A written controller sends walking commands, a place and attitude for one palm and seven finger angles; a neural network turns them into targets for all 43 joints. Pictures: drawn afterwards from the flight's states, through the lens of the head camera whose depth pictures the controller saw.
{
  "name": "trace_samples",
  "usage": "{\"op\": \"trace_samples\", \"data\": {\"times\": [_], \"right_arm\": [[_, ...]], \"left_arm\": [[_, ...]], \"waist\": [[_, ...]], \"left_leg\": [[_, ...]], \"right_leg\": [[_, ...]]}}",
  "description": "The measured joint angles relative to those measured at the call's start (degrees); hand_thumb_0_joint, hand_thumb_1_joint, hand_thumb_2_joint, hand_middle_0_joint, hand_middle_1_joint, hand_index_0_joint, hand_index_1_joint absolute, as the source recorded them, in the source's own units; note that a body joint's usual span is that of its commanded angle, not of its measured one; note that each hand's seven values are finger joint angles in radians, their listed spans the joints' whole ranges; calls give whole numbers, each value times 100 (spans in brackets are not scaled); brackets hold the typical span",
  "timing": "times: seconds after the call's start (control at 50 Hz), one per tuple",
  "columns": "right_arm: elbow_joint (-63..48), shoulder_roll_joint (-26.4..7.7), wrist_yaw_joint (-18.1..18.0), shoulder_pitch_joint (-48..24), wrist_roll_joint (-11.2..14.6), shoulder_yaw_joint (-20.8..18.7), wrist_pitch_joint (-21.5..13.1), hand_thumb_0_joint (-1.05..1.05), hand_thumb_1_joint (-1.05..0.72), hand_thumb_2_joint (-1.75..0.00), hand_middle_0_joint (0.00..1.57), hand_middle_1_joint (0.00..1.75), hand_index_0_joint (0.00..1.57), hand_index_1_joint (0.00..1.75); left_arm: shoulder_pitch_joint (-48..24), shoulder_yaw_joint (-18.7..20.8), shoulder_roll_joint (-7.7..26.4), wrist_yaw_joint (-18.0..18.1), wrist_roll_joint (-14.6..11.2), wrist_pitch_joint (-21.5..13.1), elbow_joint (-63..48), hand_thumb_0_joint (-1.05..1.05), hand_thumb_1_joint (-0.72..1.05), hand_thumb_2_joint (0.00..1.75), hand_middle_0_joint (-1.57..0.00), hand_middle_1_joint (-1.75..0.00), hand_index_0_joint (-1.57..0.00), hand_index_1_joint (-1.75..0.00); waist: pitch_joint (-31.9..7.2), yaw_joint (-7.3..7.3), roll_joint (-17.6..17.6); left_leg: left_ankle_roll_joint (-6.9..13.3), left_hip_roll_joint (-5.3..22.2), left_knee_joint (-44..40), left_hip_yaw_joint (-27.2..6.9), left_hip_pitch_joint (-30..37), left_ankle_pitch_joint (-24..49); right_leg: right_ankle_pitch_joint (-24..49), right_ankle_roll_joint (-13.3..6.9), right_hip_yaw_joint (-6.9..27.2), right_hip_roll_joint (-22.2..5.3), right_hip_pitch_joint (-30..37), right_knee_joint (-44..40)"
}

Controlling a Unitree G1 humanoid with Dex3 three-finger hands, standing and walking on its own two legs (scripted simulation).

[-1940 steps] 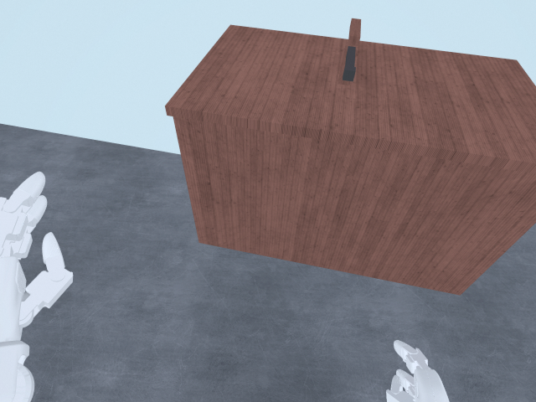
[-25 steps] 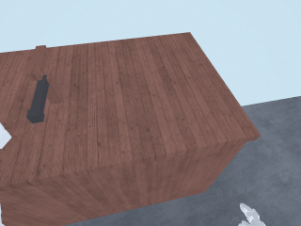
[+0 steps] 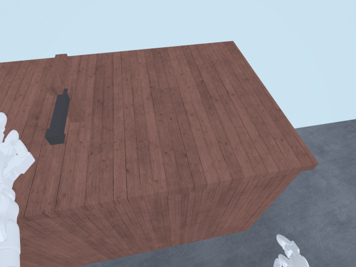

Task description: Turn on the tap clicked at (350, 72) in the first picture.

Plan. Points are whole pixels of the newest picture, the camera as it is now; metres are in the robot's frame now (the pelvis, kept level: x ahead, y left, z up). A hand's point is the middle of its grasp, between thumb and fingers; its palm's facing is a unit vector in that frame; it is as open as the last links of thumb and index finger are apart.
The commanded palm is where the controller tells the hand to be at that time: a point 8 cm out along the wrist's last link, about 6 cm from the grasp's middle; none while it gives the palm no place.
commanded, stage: push the lever round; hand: left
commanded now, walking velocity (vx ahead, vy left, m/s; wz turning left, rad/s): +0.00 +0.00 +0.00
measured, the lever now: (55, 136) +0.34 +0.31 +0.10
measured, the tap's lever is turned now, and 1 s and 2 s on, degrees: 0 0 19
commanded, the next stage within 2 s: none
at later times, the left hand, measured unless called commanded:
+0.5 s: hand (49, 156) +0.29 +0.30 +0.10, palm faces +0.50 -0.86 -0.09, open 7.8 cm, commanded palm +0.25 +0.34 +0.09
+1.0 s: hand (59, 154) +0.30 +0.28 +0.10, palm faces +0.60 -0.80 -0.05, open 7.7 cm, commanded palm +0.27 +0.31 +0.09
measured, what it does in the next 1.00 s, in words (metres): stands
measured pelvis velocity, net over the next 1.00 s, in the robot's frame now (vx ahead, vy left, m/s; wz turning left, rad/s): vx -0.01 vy -0.04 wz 0.01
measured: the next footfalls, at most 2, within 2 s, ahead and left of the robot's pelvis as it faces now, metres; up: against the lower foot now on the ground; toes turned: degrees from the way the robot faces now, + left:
none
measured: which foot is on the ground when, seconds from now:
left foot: down 0.00-1.00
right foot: down 0.00-1.00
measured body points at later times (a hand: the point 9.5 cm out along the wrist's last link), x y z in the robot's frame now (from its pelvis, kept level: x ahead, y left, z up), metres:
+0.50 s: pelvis +0.00 -0.02 +0.00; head +0.03 -0.04 +0.45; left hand +0.26 +0.35 +0.11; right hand +0.16 -0.27 -0.10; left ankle -0.02 +0.09 -0.73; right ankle +0.03 -0.12 -0.73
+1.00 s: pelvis -0.01 -0.04 +0.00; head +0.02 -0.05 +0.45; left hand +0.26 +0.32 +0.10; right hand +0.15 -0.29 -0.11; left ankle -0.02 +0.09 -0.73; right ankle +0.03 -0.12 -0.73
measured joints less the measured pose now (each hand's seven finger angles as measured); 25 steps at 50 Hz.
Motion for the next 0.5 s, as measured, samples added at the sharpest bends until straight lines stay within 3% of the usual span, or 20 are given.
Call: {"op": "trace_samples", "data": {"times": [0.16, 0.5], "right_arm": [[-60, 41, 13, -103, 1, -2, 49, 1, -90, -90, 20, 30, 20, 30], [24, -45, -6, -83, 41, -64, 146, 1, -90, -90, 20, 30, 20, 30]], "left_arm": [[14, -107, -120, 183, 62, 201, -88, 2, 90, 90, -15, -15, -16, -15], [141, -218, -272, 314, -1, 167, -239, 2, 90, 90, -15, -15, -15, -15]], "waist": [[-12, -33, -19], [-11, -15, 89]], "left_leg": [[-39, 31, -62, 8, 46, 7], [-152, 120, -133, -50, 143, 32]], "right_leg": [[-12, -35, 9, 31, 16, -15], [-41, -162, -50, 116, 78, -4]]}}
